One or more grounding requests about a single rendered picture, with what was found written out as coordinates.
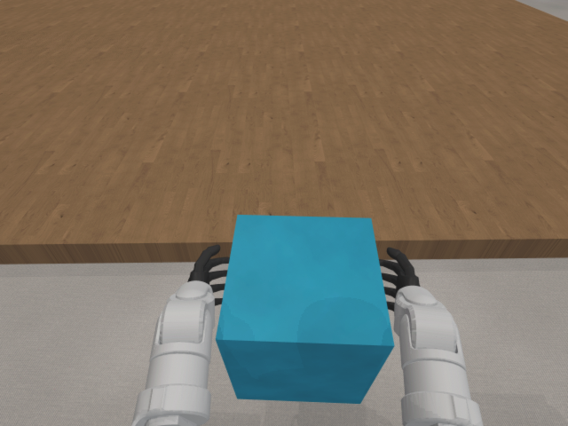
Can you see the left robot forearm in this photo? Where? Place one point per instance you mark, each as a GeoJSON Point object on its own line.
{"type": "Point", "coordinates": [176, 386]}

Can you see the carton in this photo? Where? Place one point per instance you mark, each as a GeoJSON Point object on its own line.
{"type": "Point", "coordinates": [304, 315]}

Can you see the right robot hand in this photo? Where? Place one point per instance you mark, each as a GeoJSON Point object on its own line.
{"type": "Point", "coordinates": [403, 269]}

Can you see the left robot hand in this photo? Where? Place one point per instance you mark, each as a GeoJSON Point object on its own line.
{"type": "Point", "coordinates": [203, 265]}

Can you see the right robot forearm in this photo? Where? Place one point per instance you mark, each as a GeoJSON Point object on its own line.
{"type": "Point", "coordinates": [435, 379]}

